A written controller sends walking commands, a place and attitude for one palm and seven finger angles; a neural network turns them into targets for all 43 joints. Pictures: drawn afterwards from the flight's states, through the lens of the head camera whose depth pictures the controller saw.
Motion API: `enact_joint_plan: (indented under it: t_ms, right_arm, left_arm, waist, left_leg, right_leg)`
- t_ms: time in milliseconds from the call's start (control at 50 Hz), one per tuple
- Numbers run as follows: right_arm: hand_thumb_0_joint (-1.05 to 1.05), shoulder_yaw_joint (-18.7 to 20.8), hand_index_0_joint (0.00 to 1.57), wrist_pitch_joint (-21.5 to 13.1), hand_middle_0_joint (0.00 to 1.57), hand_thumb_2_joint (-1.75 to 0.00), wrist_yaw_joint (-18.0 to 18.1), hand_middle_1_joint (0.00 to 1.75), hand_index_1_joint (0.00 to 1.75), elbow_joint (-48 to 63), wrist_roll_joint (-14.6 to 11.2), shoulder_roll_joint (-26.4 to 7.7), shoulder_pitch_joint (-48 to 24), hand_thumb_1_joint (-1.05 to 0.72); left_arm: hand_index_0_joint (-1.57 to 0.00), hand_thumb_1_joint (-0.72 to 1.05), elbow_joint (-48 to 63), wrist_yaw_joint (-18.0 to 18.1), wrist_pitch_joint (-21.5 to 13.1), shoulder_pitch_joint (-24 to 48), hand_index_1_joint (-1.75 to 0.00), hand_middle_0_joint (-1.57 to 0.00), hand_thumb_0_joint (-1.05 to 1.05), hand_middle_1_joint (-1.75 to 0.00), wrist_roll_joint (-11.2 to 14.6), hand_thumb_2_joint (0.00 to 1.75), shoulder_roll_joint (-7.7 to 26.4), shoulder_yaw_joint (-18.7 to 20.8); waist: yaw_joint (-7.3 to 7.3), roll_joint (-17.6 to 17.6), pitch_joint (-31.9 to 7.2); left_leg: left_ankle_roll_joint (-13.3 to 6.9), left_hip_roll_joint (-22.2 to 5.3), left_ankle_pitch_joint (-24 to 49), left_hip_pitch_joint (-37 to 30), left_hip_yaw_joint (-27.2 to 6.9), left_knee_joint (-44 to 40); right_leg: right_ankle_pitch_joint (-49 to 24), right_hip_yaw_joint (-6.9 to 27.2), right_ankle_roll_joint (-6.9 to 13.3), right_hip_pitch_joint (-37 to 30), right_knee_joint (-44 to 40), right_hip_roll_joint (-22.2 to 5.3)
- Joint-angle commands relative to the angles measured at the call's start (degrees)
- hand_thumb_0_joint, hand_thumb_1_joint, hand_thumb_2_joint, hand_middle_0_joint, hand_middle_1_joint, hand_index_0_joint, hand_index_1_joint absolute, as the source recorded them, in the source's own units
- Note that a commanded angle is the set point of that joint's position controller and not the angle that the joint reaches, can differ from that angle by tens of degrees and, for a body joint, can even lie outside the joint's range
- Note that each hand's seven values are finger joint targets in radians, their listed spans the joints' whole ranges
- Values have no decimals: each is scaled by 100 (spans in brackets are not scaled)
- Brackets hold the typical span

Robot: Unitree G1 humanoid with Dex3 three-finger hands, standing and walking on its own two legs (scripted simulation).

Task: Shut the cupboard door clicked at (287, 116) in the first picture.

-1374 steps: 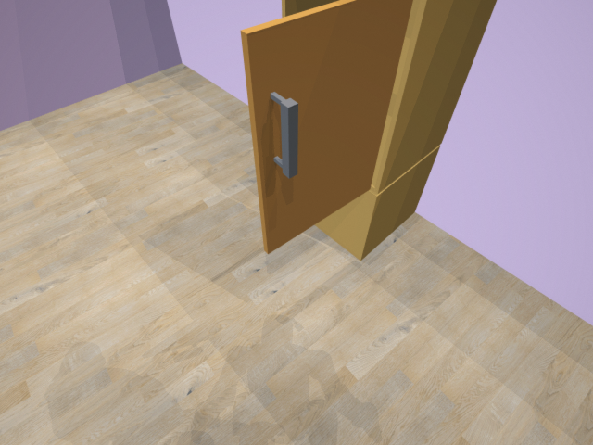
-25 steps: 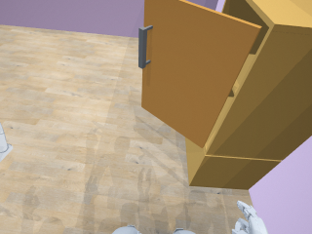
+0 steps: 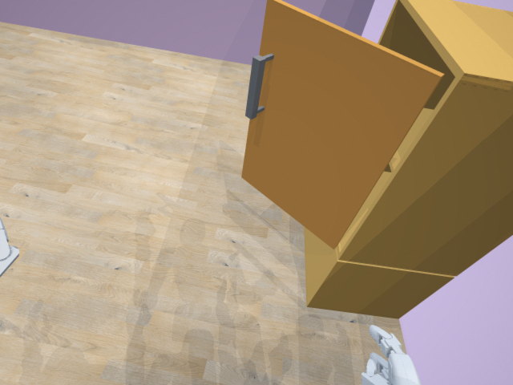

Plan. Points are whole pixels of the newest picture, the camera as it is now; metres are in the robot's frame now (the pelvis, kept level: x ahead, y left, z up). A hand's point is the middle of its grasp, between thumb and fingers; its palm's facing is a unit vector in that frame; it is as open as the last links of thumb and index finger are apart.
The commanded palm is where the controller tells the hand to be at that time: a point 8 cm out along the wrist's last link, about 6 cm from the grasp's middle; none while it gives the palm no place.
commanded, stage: step back with the hand held close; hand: left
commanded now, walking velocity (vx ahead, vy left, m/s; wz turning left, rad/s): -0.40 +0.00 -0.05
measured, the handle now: (260, 87) +0.81 +0.10 +0.05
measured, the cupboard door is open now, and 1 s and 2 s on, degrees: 52 52 52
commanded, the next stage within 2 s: stop stepping back and stand still in 0.12 s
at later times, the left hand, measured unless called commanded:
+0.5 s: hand out of the picture +0.08 +0.29 +0.17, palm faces +0.57 -0.78 -0.26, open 7.4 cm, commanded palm +0.01 +0.30 +0.17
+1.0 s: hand out of the picture +0.05 +0.30 +0.14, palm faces +0.55 -0.77 -0.31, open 7.4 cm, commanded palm -0.01 +0.32 +0.17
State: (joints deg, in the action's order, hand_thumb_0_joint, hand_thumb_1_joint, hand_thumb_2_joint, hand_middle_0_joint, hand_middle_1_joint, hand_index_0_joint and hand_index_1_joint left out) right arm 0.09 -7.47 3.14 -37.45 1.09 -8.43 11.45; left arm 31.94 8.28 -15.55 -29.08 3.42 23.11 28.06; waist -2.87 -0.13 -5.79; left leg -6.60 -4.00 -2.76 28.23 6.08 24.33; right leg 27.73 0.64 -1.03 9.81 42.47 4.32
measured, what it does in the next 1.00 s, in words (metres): walks backwards: right foot, then left foot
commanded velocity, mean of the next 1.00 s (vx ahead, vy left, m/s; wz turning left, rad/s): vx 0.07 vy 0.01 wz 0.01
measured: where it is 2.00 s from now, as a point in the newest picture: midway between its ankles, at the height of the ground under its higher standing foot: outside the picture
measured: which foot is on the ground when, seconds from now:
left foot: down 0.00-0.26, up 0.28-0.44, down 0.46-0.76, up 0.78-1.00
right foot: up 0.00-0.22, down 0.24-1.00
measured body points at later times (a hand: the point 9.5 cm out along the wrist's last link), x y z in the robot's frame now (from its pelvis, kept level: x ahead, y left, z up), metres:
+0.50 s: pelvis -0.13 +0.00 -0.02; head -0.17 +0.01 +0.43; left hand +0.05 +0.32 +0.18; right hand -0.03 -0.29 -0.11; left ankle -0.13 +0.12 -0.74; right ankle -0.22 -0.14 -0.74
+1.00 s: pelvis -0.14 +0.02 -0.02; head -0.17 +0.03 +0.43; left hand +0.01 +0.34 +0.16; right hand +0.00 -0.24 -0.10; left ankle -0.08 +0.13 -0.74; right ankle -0.21 -0.12 -0.74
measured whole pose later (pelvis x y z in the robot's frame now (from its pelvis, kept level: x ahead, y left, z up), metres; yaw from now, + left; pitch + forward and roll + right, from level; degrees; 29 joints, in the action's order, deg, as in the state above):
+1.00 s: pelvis -0.14 +0.02 -0.02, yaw +1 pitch -2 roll -2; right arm 1.1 -3.9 4.8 -39.2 0.3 -15.2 16.2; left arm 19.6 10.5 -10.4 -24.4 1.8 18.6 21.3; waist -2.4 0.4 -2.5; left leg -0.4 -3.7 -14.1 22.7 4.1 38.5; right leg 23.2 -5.3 -1.5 6.3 31.6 -2.3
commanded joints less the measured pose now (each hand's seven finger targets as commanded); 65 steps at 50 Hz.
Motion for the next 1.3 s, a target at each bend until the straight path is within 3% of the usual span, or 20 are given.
enact_joint_plan:
  t_ms: [0,160,220,240,260,320,400,480,520,560,680,700,760,840,940,1000,1060,1160,1220,1280]
  right_arm:
    - [0,428,20,-448,20,-90,-2,30,30,473,-11,-1090,-248,-90]
    - [0,302,20,-136,20,-90,-117,30,30,1245,-20,-895,-932,-90]
    - [0,232,20,126,20,-90,-87,30,30,1175,-78,-779,-735,-90]
    - [0,260,20,178,20,-90,-61,30,30,1213,-73,-851,-745,-90]
    - [0,352,20,150,20,-90,-16,30,30,1103,-146,-922,-469,-90]
    - [0,142,20,335,20,-90,94,30,30,884,-117,-821,-451,-90]
    - [0,242,20,85,20,-90,254,30,30,634,-200,-1158,-386,-90]
    - [0,318,20,-53,20,-90,316,30,30,974,-284,-1229,-323,-90]
    - [0,181,20,-40,20,-90,210,30,30,978,-188,-979,-218,-90]
    - [0,212,20,-152,20,-90,126,30,30,989,-147,-1042,-436,-90]
    - [0,188,20,-81,20,-90,143,30,30,1002,-73,-991,-350,-90]
    - [0,207,20,-35,20,-90,131,30,30,953,-85,-976,-308,-90]
    - [0,278,20,145,20,-90,92,30,30,959,-148,-924,-271,-90]
    - [0,186,20,126,20,-90,62,30,30,755,-97,-992,-184,-90]
    - [0,254,20,-14,20,-90,237,30,30,795,-89,-1031,-478,-90]
    - [0,400,20,-154,20,-90,285,30,30,988,-140,-1316,-439,-90]
    - [0,253,20,-294,20,-90,173,30,30,994,-19,-940,-441,-90]
    - [0,171,20,-245,20,-90,0,30,30,1072,-157,-893,-371,-90]
    - [0,169,20,-36,20,-90,-20,30,30,1065,-156,-905,-211,-90]
    - [0,193,20,113,20,-90,22,30,30,971,-216,-963,-200,-90]
  left_arm:
    - [-20,90,1036,-44,-183,827,-30,-20,0,-30,-64,90,772,-196]
    - [-20,90,2394,-230,-249,-315,-30,-20,0,-30,396,90,1874,1158]
    - [-20,90,2129,-176,-296,-864,-30,-20,0,-30,415,90,2027,1308]
    - [-20,90,2030,-92,-251,-861,-30,-20,0,-30,379,90,2224,1492]
    - [-20,90,1586,-87,-106,-766,-30,-20,0,-30,346,90,1791,1135]
    - [-20,90,675,37,289,79,-30,-20,0,-30,118,90,1312,689]
    - [-20,90,-753,174,469,1858,-30,-20,0,-30,-158,90,832,-390]
    - [-20,90,396,190,322,1268,-30,-20,0,-30,-189,90,1027,-326]
    - [-20,90,1252,119,246,579,-30,-20,0,-30,-112,90,1220,1]
    - [-20,90,1785,90,130,561,-30,-20,0,-30,-64,90,1345,221]
    - [-20,90,1245,255,43,-510,-30,-20,0,-30,-80,90,1542,987]
    - [-20,90,836,256,77,-636,-30,-20,0,-30,-89,90,1557,1044]
    - [-20,90,278,271,129,-320,-30,-20,0,-30,-100,90,1269,667]
    - [-20,90,-494,212,90,367,-30,-20,0,-30,-149,90,779,42]
    - [-20,90,210,239,112,1815,-30,-20,0,-30,-249,90,706,-613]
    - [-20,90,1598,281,-46,1787,-30,-20,0,-30,-254,90,1257,-107]
    - [-20,90,1979,277,-188,971,-30,-20,0,-30,-175,90,1538,513]
    - [-20,90,1300,231,-102,-577,-30,-20,0,-30,-60,90,1279,824]
    - [-20,90,279,173,123,-749,-30,-20,0,-30,43,90,1034,674]
    - [-20,90,-317,150,324,-578,-30,-20,0,-30,43,90,811,297]
  waist:
    - [240,1221,-1050]
    - [-20,1839,-1693]
    - [135,128,-866]
    - [93,-532,-545]
    - [216,-990,-37]
    - [533,-147,937]
    - [513,-237,1310]
    - [279,-308,264]
    - [450,517,-361]
    - [403,809,-293]
    - [392,1946,26]
    - [341,1584,24]
    - [290,-1076,675]
    - [381,-936,897]
    - [381,-668,787]
    - [385,1583,243]
    - [311,1996,-83]
    - [245,1302,-365]
    - [421,-30,-154]
    - [449,-648,246]
  left_leg:
    - [567,-1142,1519,-3202,-1397,-941]
    - [1124,-772,-1168,-2000,-541,-1362]
    - [1178,147,-1673,-2277,127,1663]
    - [1079,388,-2148,-1742,-320,3409]
    - [990,380,-2430,-1005,-1126,4604]
    - [806,-268,-1886,177,-1068,3492]
    - [596,112,-1569,-931,-294,923]
    - [331,-268,491,-1685,-760,278]
    - [308,-299,2046,-1869,-1312,123]
    - [298,-632,1307,-1726,-1699,-302]
    - [372,-436,-3592,114,-1022,-606]
    - [450,-278,-3673,457,-821,-49]
    - [695,243,-2593,1684,-442,3442]
    - [664,-156,-1982,1154,-725,3189]
    - [603,279,-764,-1633,82,1058]
    - [239,-774,-650,-2466,-1714,-211]
    - [-145,-1290,-671,-1998,-2544,-1035]
    - [406,-576,-840,-1190,-720,-136]
    - [692,-170,-1273,-857,-462,495]
    - [659,-146,-1042,-1310,-548,601]
  right_leg:
    - [-68,-80,-9,1012,-979,17]
    - [-301,-728,315,-674,-2152,136]
    - [-784,243,631,1330,-3396,-1579]
    - [-124,1428,1014,2205,-3718,-2654]
    - [530,1768,1384,2783,-3524,-2926]
    - [43,683,1105,1848,-3066,-2213]
    - [-710,114,514,1391,-2393,-1594]
    - [-2931,-78,70,373,-1321,-878]
    - [-2915,-603,-25,191,-493,-488]
    - [-991,-522,-23,259,-706,-270]
    - [-216,-512,346,-740,-1387,-365]
    - [64,-152,511,-886,-1584,-535]
    - [1153,3129,1599,-397,-3274,-2512]
    - [-1572,1387,1332,-90,-2616,-2161]
    - [-1162,12,682,1200,-2206,-1414]
    - [-605,-405,167,1487,-337,-672]
    - [228,-75,95,1170,822,-521]
    - [-1196,-367,63,-341,-1728,-457]
    - [-1992,749,419,-147,-2224,-1132]
    - [-1593,861,398,725,-2429,-1216]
